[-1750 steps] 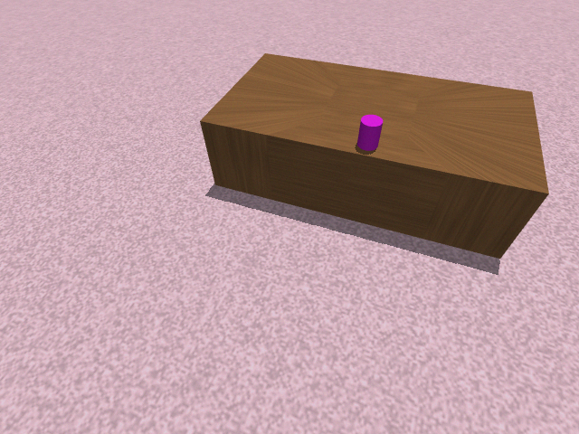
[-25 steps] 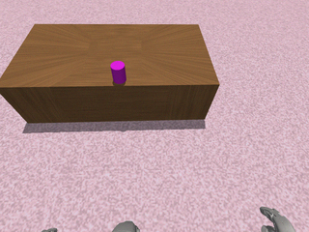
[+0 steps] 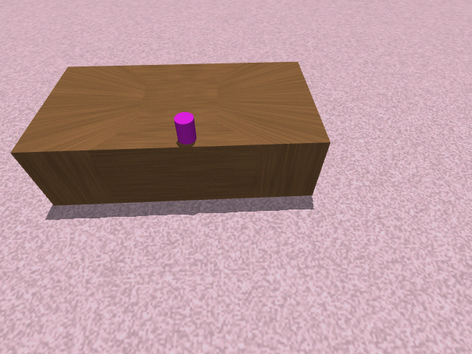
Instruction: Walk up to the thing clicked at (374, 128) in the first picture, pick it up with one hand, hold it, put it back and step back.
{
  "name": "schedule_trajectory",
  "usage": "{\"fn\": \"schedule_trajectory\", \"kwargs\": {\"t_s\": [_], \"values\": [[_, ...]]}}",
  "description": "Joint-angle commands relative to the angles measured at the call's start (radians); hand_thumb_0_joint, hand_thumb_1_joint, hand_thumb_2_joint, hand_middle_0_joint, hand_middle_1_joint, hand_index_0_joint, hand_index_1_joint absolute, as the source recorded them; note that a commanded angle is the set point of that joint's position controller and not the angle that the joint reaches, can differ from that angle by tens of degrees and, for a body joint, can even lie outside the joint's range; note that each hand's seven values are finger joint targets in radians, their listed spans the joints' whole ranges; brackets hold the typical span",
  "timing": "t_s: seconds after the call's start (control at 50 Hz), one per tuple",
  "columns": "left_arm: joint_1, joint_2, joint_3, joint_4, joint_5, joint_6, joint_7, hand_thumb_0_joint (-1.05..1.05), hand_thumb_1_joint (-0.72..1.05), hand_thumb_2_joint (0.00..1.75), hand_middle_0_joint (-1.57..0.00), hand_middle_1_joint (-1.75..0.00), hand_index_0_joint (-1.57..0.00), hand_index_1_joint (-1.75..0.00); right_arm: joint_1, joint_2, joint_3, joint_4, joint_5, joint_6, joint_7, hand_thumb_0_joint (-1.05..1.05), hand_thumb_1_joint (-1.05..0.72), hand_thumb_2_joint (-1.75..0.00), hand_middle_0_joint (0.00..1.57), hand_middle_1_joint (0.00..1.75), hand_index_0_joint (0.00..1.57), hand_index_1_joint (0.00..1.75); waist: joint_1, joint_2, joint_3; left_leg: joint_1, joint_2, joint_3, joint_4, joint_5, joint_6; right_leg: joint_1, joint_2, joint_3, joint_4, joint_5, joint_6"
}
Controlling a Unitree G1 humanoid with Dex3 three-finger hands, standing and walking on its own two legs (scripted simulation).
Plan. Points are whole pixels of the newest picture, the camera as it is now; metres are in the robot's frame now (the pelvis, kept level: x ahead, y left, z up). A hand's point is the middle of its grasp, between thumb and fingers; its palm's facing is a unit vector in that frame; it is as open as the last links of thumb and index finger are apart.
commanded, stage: step back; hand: left
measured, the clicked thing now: (185, 128) +1.03 +0.24 -0.32
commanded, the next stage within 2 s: stand in 0.66 s
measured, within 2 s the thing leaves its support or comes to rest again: neither
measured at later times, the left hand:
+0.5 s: hand out of the picture +0.14 +0.25 -0.15, palm faces +0.06 -0.94 -0.33, open 7.4 cm
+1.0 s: hand out of the picture +0.11 +0.24 -0.14, palm faces +0.03 -0.94 -0.34, open 7.4 cm
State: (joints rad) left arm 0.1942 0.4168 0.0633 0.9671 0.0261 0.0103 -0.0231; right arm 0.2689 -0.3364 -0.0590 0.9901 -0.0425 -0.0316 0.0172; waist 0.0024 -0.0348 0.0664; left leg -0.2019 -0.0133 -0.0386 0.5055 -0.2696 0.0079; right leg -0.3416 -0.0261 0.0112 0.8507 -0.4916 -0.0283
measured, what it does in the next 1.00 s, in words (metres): steps on the spot: right foot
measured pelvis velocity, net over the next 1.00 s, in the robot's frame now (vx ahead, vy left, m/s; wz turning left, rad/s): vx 0.04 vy -0.01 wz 0.04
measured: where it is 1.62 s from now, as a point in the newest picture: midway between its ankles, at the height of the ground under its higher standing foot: outside the picture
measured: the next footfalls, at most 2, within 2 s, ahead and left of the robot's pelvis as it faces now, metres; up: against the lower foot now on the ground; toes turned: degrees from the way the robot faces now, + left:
right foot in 0.10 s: +0.09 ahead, -0.14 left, +0.00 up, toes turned -1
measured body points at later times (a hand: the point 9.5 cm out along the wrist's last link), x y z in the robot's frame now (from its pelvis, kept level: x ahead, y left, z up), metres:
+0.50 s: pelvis +0.05 -0.01 +0.00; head +0.06 +0.00 +0.45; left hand +0.14 +0.30 -0.13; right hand +0.14 -0.31 -0.13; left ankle +0.04 +0.12 -0.74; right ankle +0.05 -0.14 -0.74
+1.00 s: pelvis +0.04 -0.01 +0.01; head +0.04 -0.01 +0.46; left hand +0.11 +0.29 -0.12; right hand +0.17 -0.30 -0.11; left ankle +0.04 +0.12 -0.74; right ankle +0.05 -0.14 -0.74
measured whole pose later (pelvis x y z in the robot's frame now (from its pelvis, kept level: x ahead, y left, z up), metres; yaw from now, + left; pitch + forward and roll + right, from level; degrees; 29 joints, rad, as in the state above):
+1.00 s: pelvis +0.04 -0.01 +0.01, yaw +2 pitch -3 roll +0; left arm 0.08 0.34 0.00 1.13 0.01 -0.02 -0.01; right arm 0.05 -0.34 -0.01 1.11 -0.01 -0.02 0.01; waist 0.02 0.00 0.07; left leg -0.09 0.01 -0.01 0.32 -0.18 -0.01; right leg -0.10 -0.04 -0.04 0.34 -0.18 0.02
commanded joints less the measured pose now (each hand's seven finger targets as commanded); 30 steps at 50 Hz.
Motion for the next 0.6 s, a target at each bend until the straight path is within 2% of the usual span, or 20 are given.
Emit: {"fn": "schedule_trajectory", "kwargs": {"t_s": [0.0, 0.02, 0.06, 0.08, 0.1, 0.12, 0.14, 0.16, 0.18, 0.22, 0.26, 0.28, 0.32, 0.34, 0.36, 0.38, 0.4, 0.44, 0.48, 0.58], "values": [[-0.071, 0.147, 0.043, -0.081, -0.005, -0.039, 0.005, 0.0, 0.9, 0.9, -0.2, -0.3, -0.2, -0.3, -0.041, -0.303, -0.069, -0.076, 0.003, -0.024, -0.02, 0.0, -0.9, -0.9, 0.2, 0.3, 0.2, 0.3, -0.018, 0.225, -0.014, 0.001, 0.218, -0.253, -0.195, 0.006, 0.16, -0.027, -0.006, -0.024, -0.143, 0.056, 0.007], [-0.075, 0.143, 0.045, -0.077, -0.006, -0.041, 0.007, 0.0, 0.9, 0.9, -0.2, -0.3, -0.2, -0.3, -0.055, -0.288, -0.06, -0.081, 0.005, -0.017, -0.022, 0.0, -0.9, -0.9, 0.2, 0.3, 0.2, 0.3, -0.015, 0.22, -0.024, -0.03, 0.2, -0.218, -0.166, 0.062, 0.147, 0.031, 0.012, -0.037, -0.207, 0.08, 0.009], [-0.01, 0.13, 0.043, -0.039, -0.006, -0.049, 0.019, 0.0, 0.9, 0.9, -0.2, -0.3, -0.2, -0.3, -0.118, -0.254, -0.039, -0.098, 0.019, 0.001, -0.023, 0.0, -0.9, -0.9, 0.2, 0.3, 0.2, 0.3, 0.039, 0.196, -0.061, -0.122, 0.148, -0.123, -0.041, 0.116, 0.102, 0.218, 0.043, -0.076, -0.414, 0.242, 0.008], [0.033, 0.147, 0.05, -0.013, -0.003, -0.052, 0.028, 0.0, 0.9, 0.9, -0.2, -0.3, -0.2, -0.3, -0.133, -0.211, -0.023, -0.107, 0.028, 0.007, -0.024, 0.0, -0.9, -0.9, 0.2, 0.3, 0.2, 0.3, 0.07, 0.152, -0.084, -0.191, 0.117, -0.104, 0.035, 0.081, 0.064, 0.327, 0.026, -0.04, -0.438, 0.309, 0.006], [0.056, 0.194, 0.064, -0.004, 0.007, -0.055, 0.037, 0.0, 0.9, 0.9, -0.2, -0.3, -0.2, -0.3, -0.127, -0.168, -0.007, -0.117, 0.035, 0.009, -0.028, 0.0, -0.9, -0.9, 0.2, 0.3, 0.2, 0.3, 0.081, 0.026, -0.105, -0.287, 0.05, -0.085, 0.143, -0.014, 0.03, 0.396, -0.072, 0.109, -0.47, 0.279, -0.014], [0.045, 0.26, 0.075, -0.018, 0.015, -0.059, 0.041, 0.0, 0.9, 0.9, -0.2, -0.3, -0.2, -0.3, -0.094, -0.138, 0.005, -0.123, 0.036, 0.011, -0.033, 0.0, -0.9, -0.9, 0.2, 0.3, 0.2, 0.3, 0.071, -0.125, -0.104, -0.348, -0.045, -0.068, 0.257, -0.197, -0.003, 0.362, -0.259, 0.383, -0.587, 0.162, -0.074], [-0.064, 0.287, 0.074, -0.045, 0.015, -0.058, 0.037, 0.0, 0.9, 0.9, -0.2, -0.3, -0.2, -0.3, -0.068, -0.195, -0.015, -0.088, 0.026, 0.023, -0.042, 0.0, -0.9, -0.9, 0.2, 0.3, 0.2, 0.3, 0.043, -0.085, -0.088, -0.244, 0.006, -0.07, 0.35, -0.31, -0.004, 0.177, -0.368, 0.448, -0.621, -0.045, -0.168], [-0.143, 0.281, 0.071, -0.069, 0.014, -0.056, 0.033, 0.0, 0.9, 0.9, -0.2, -0.3, -0.2, -0.3, -0.015, -0.234, -0.031, -0.056, 0.022, 0.024, -0.041, 0.0, -0.9, -0.9, 0.2, 0.3, 0.2, 0.3, 0.01, -0.084, -0.04, -0.168, 0.038, -0.06, 0.372, -0.312, -0.012, 0.058, -0.377, 0.456, -0.602, -0.063, -0.206], [-0.167, 0.247, 0.065, -0.073, 0.012, -0.056, 0.031, 0.0, 0.9, 0.9, -0.2, -0.3, -0.2, -0.3, -0.006, -0.239, -0.027, -0.038, 0.024, 0.02, -0.037, 0.0, -0.9, -0.9, 0.2, 0.3, 0.2, 0.3, -0.003, -0.073, -0.015, -0.162, 0.052, -0.059, 0.318, -0.302, -0.008, 0.057, -0.334, 0.376, -0.575, 0.016, -0.193], [-0.157, 0.207, 0.051, -0.066, 0.007, -0.06, 0.032, 0.0, 0.9, 0.9, -0.2, -0.3, -0.2, -0.3, -0.018, -0.217, -0.019, -0.02, 0.027, 0.015, -0.031, 0.0, -0.9, -0.9, 0.2, 0.3, 0.2, 0.3, 0.013, -0.083, -0.021, -0.154, 0.033, -0.048, 0.265, -0.233, 0.002, 0.09, -0.259, 0.244, -0.532, 0.178, -0.142], [-0.147, 0.213, 0.048, -0.042, 0.005, -0.062, 0.032, 0.0, 0.9, 0.9, -0.2, -0.3, -0.2, -0.3, -0.029, -0.203, -0.016, -0.014, 0.022, 0.013, -0.029, 0.0, -0.9, -0.9, 0.2, 0.3, 0.2, 0.3, 0.017, -0.119, -0.032, -0.13, 0.042, -0.018, 0.184, -0.179, -0.003, 0.111, -0.245, 0.2, -0.485, 0.346, -0.127], [-0.169, 0.216, 0.044, -0.043, 0.0, -0.059, 0.031, 0.0, 0.9, 0.9, -0.2, -0.3, -0.2, -0.3, -0.022, -0.2, -0.016, -0.007, 0.019, 0.01, -0.03, 0.0, -0.9, -0.9, 0.2, 0.3, 0.2, 0.3, 0.001, -0.126, -0.039, -0.077, 0.037, 0.013, 0.118, -0.135, -0.004, 0.086, -0.231, 0.166, -0.458, 0.402, -0.12], [-0.187, 0.194, 0.035, -0.039, -0.01, -0.047, 0.029, 0.0, 0.9, 0.9, -0.2, -0.3, -0.2, -0.3, -0.002, -0.187, -0.017, 0.017, 0.015, 0.001, -0.034, 0.0, -0.9, -0.9, 0.2, 0.3, 0.2, 0.3, -0.026, -0.104, -0.053, 0.016, 0.026, 0.029, -0.086, 0.074, -0.004, 0.088, -0.181, 0.09, -0.38, 0.502, -0.073], [-0.187, 0.168, 0.026, -0.045, -0.015, -0.045, 0.029, 0.0, 0.9, 0.9, -0.2, -0.3, -0.2, -0.3, -0.003, -0.21, -0.028, 0.024, 0.011, -0.003, -0.037, 0.0, -0.9, -0.9, 0.2, 0.3, 0.2, 0.3, -0.024, -0.051, -0.087, 0.059, 0.065, -0.029, -0.092, 0.232, 0.011, 0.097, -0.152, 0.061, -0.328, 0.539, -0.04], [-0.168, 0.142, 0.019, -0.048, -0.023, -0.044, 0.03, 0.0, 0.9, 0.9, -0.2, -0.3, -0.2, -0.3, -0.026, -0.243, -0.036, 0.02, 0.005, -0.007, -0.041, 0.0, -0.9, -0.9, 0.2, 0.3, 0.2, 0.3, -0.006, 0.025, -0.118, 0.085, 0.149, -0.124, -0.105, 0.344, 0.039, 0.082, -0.105, 0.024, -0.27, 0.51, -0.014], [-0.16, 0.128, 0.012, -0.038, -0.034, -0.04, 0.03, 0.0, 0.9, 0.9, -0.2, -0.3, -0.2, -0.3, -0.112, -0.274, -0.032, 0.002, 0.011, -0.009, -0.039, 0.0, -0.9, -0.9, 0.2, 0.3, 0.2, 0.3, 0.026, 0.08, -0.114, 0.004, 0.202, -0.19, -0.114, 0.266, 0.084, 0.111, -0.042, -0.008, -0.29, 0.311, 0.011], [-0.153, 0.139, 0.015, -0.013, -0.032, -0.04, 0.033, 0.0, 0.9, 0.9, -0.2, -0.3, -0.2, -0.3, -0.171, -0.284, -0.031, -0.003, 0.017, -0.006, -0.034, 0.0, -0.9, -0.9, 0.2, 0.3, 0.2, 0.3, 0.036, 0.107, -0.093, -0.056, 0.21, -0.182, -0.094, 0.229, 0.105, 0.174, -0.034, -0.012, -0.324, 0.222, 0.008], [-0.155, 0.155, 0.014, 0.001, -0.022, -0.051, 0.035, 0.0, 0.9, 0.9, -0.2, -0.3, -0.2, -0.3, -0.189, -0.242, -0.017, 0.006, 0.02, -0.004, -0.031, 0.0, -0.9, -0.9, 0.2, 0.3, 0.2, 0.3, 0.033, 0.079, -0.123, -0.033, 0.152, -0.086, -0.056, 0.329, 0.052, 0.248, -0.084, 0.017, -0.384, 0.407, -0.004], [-0.146, 0.176, 0.019, 0.011, -0.024, -0.056, 0.038, 0.0, 0.9, 0.9, -0.2, -0.3, -0.2, -0.3, -0.16, -0.222, -0.011, 0.019, 0.024, -0.003, -0.037, 0.0, -0.9, -0.9, 0.2, 0.3, 0.2, 0.3, 0.017, 0.081, -0.156, 0.005, 0.117, -0.046, -0.032, 0.429, 0.025, 0.268, -0.111, 0.036, -0.361, 0.569, -0.018], [-0.17, 0.161, 0.009, 0.029, -0.023, -0.046, 0.041, 0.0, 0.9, 0.9, -0.2, -0.3, -0.2, -0.3, -0.205, -0.218, -0.013, 0.036, 0.027, 0.006, -0.036, 0.0, -0.9, -0.9, 0.2, 0.3, 0.2, 0.3, 0.016, 0.085, -0.156, 0.048, 0.141, -0.063, -0.07, 0.434, 0.037, 0.249, -0.099, 0.004, -0.382, 0.52, -0.007]]}}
